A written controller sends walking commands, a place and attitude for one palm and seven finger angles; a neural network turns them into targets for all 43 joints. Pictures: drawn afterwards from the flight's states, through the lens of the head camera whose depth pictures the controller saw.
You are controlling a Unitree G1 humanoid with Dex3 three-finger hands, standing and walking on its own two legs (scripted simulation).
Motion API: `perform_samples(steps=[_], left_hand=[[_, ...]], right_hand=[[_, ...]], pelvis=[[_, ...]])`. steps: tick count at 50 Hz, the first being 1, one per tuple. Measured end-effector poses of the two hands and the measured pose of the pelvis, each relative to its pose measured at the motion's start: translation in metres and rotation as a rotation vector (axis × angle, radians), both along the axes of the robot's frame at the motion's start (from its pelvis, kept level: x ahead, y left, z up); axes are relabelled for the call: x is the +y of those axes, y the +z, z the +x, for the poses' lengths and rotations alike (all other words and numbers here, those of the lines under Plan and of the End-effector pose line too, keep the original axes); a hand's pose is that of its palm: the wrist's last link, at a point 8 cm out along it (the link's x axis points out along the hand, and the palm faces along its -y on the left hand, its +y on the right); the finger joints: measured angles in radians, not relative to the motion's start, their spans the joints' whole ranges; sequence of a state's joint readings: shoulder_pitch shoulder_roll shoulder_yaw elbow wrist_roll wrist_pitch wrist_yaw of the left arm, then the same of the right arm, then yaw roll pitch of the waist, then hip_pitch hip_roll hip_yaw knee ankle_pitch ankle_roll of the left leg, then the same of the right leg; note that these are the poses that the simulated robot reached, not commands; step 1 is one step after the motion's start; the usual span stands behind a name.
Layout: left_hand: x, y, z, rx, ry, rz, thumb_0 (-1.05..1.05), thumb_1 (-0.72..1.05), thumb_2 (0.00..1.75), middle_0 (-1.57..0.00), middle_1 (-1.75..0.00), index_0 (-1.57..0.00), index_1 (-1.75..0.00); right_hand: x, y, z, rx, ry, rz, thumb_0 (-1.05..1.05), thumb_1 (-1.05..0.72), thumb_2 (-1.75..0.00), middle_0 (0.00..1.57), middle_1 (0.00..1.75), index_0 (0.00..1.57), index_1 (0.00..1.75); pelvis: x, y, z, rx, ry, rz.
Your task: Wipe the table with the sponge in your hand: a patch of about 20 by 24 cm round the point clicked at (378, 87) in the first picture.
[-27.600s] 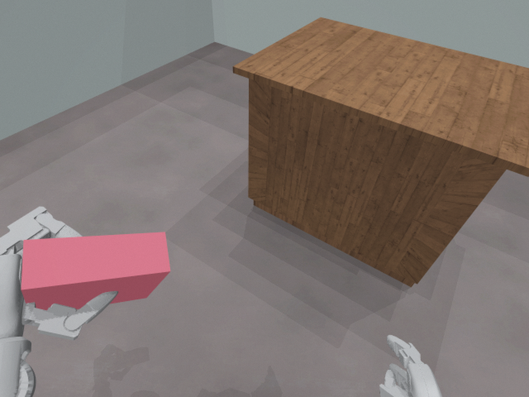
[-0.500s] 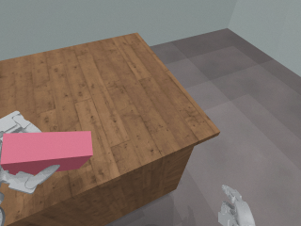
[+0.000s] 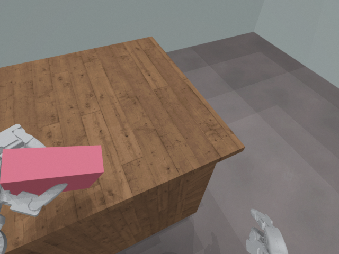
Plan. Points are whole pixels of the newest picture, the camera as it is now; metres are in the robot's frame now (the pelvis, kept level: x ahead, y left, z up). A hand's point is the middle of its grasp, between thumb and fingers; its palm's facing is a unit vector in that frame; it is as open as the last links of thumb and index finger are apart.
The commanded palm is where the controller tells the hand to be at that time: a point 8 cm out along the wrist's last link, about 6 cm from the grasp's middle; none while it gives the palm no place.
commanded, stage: shuffle to correct the standing spot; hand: left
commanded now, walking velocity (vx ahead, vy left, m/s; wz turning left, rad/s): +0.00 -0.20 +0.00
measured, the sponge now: (69, 171) +0.24 +0.19 +0.14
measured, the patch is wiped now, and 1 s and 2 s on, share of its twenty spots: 0.00 0.00 0.00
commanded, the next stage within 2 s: come to a stop and stand still in 0.60 s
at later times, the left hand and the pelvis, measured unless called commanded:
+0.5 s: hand (32, 175) +0.21 +0.24 +0.17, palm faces +0.30 -0.86 -0.41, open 9.0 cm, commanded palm +0.16 +0.28 +0.18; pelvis +0.00 +0.00 +0.00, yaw +0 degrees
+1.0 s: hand (35, 179) +0.21 +0.24 +0.15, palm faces +0.24 -0.88 -0.41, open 9.0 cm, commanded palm +0.15 +0.30 +0.18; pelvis -0.03 +0.02 +0.00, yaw -3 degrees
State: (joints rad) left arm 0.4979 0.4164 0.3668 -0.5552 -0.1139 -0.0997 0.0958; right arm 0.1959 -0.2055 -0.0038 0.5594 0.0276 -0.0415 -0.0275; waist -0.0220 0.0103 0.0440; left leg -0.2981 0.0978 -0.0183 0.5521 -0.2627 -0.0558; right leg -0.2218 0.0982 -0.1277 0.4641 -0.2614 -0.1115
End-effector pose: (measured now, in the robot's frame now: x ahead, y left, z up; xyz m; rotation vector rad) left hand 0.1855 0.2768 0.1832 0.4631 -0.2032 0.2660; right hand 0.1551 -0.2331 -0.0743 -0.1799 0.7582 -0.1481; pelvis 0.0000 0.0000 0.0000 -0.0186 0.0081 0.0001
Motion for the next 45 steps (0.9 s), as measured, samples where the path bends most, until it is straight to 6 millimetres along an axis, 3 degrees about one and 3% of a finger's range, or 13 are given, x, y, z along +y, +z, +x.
perform_samples(steps=[20, 37, 41, 43, 45], left_hand=[[0.003, 0.0, -0.005, 0.005, 0.012, -0.006, 0.0, -0.4, 1.07, -0.83, -1.41, -0.84, -1.4], [0.002, -0.003, -0.009, -0.002, 0.025, -0.022, 0.0, -0.4, 1.07, -0.83, -1.41, -0.84, -1.4], [0.036, 0.021, 0.006, -0.11, 0.046, 0.132, 0.0, -0.41, 1.07, -0.84, -1.4, -0.84, -1.4], [0.049, 0.02, 0.01, -0.131, 0.088, 0.112, 0.0, -0.4, 1.07, -0.83, -1.41, -0.84, -1.4], [0.046, 0.012, 0.01, -0.12, 0.083, 0.071, 0.0, -0.4, 1.07, -0.83, -1.41, -0.84, -1.41]], right_hand=[[0.007, 0.001, 0.005, -0.014, 0.013, 0.008, 0.01, -0.9, -0.9, 0.2, 0.3, 0.2, 0.3], [0.0, -0.001, -0.003, 0.001, 0.002, -0.002, 0.01, -0.9, -0.9, 0.2, 0.3, 0.2, 0.3], [-0.001, 0.002, -0.014, 0.022, 0.049, -0.042, 0.01, -0.9, -0.9, 0.2, 0.3, 0.2, 0.3], [-0.002, 0.005, -0.018, 0.004, 0.048, -0.046, 0.01, -0.9, -0.9, 0.2, 0.3, 0.2, 0.3], [-0.004, 0.007, -0.022, -0.026, 0.037, -0.045, 0.01, -0.9, -0.9, 0.2, 0.3, 0.2, 0.3]], pelvis=[[0.003, 0.0, 0.0, -0.002, 0.003, 0.001], [0.0, -0.001, -0.002, -0.006, 0.005, 0.002], [-0.004, 0.002, -0.011, -0.007, -0.012, 0.012], [0.001, 0.001, -0.015, -0.007, -0.033, 0.014], [0.008, 0.0, -0.019, -0.008, -0.045, 0.022]])
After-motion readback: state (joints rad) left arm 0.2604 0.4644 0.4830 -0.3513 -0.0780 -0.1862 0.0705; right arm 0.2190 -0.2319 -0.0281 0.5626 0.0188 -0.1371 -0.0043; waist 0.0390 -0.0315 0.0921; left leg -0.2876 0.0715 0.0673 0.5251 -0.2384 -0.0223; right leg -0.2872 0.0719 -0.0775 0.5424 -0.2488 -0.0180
